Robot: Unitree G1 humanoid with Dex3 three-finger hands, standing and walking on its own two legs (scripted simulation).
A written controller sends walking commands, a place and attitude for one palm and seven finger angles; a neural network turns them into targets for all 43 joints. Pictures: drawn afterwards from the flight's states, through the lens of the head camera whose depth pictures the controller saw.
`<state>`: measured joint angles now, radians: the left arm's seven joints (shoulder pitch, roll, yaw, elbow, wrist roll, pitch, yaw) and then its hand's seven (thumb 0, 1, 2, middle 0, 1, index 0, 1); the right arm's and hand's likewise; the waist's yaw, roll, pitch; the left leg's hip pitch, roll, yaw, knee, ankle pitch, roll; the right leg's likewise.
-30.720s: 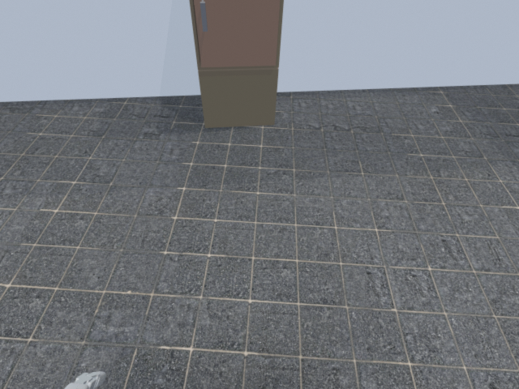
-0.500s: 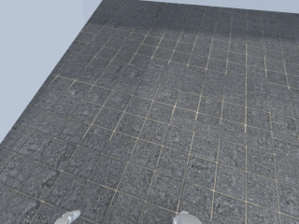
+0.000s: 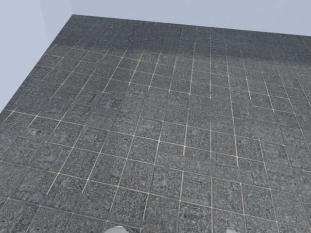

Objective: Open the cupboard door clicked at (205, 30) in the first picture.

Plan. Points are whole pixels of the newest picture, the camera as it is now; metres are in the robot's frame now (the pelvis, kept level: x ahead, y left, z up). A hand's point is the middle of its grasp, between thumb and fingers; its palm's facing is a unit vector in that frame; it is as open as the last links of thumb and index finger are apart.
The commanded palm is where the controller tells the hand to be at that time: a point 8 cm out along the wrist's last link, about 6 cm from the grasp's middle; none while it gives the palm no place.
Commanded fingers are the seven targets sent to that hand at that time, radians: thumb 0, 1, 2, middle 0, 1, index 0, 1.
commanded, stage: walk to a spot facing it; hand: left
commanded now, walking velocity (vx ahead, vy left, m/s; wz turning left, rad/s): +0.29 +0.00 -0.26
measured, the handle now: out of the picture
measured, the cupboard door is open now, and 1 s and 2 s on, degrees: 44 44 44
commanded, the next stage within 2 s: turn to face it in 0.12 s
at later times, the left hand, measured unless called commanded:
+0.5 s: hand (123, 183) +0.29 +0.12 -0.15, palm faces +0.03 -0.98 -0.18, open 7.3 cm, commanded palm none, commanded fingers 0.00 0.90 0.90 -0.20 -0.30 -0.20 -0.30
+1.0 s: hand (103, 185) +0.27 +0.18 -0.15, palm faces +0.32 -0.91 -0.26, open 7.4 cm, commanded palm none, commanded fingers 0.00 0.90 0.90 -0.20 -0.30 -0.20 -0.30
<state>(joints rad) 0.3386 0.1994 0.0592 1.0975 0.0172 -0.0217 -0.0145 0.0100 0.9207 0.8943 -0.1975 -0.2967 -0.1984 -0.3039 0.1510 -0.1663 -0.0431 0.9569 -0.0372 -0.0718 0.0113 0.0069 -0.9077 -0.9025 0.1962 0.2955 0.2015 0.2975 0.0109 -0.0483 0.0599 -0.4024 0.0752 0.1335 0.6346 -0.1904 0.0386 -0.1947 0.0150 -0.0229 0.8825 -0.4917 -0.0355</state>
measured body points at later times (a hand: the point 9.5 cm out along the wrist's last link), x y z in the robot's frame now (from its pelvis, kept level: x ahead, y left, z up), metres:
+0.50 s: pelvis +0.18 -0.06 +0.02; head +0.22 -0.06 +0.46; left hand +0.28 +0.17 -0.13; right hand +0.15 -0.28 -0.14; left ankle +0.14 +0.07 -0.66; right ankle +0.20 -0.15 -0.72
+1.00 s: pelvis +0.24 -0.06 +0.02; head +0.28 -0.03 +0.46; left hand +0.26 +0.23 -0.12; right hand +0.39 -0.28 -0.12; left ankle +0.26 +0.06 -0.72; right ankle +0.27 -0.22 -0.68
